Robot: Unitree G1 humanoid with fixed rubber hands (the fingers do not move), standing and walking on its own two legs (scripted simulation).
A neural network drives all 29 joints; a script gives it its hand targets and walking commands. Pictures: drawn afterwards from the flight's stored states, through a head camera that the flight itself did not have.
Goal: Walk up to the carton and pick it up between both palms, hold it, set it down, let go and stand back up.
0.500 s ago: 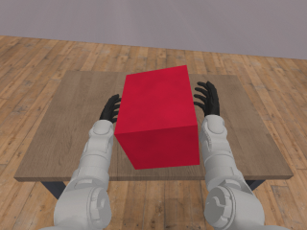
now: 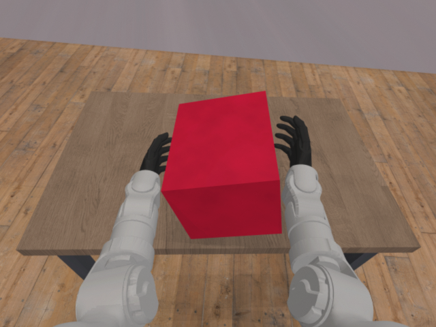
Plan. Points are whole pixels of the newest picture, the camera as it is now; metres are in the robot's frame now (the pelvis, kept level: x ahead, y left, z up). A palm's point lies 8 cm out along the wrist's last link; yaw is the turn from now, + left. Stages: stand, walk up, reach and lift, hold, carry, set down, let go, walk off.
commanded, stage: set down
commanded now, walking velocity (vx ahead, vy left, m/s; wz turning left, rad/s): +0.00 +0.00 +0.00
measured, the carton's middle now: (227, 165) +0.42 -0.03 +0.04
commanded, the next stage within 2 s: none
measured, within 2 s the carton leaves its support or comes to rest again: rests again in 1.60 s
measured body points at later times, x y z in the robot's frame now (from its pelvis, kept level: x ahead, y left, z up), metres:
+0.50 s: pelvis +0.00 +0.00 +0.00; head +0.05 +0.02 +0.45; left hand +0.41 +0.12 +0.03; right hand +0.40 -0.17 +0.08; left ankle -0.04 +0.14 -0.75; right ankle -0.01 -0.14 -0.75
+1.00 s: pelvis +0.00 +0.00 +0.00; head +0.05 +0.02 +0.45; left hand +0.41 +0.12 +0.03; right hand +0.39 -0.17 +0.08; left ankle -0.04 +0.14 -0.75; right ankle -0.01 -0.14 -0.75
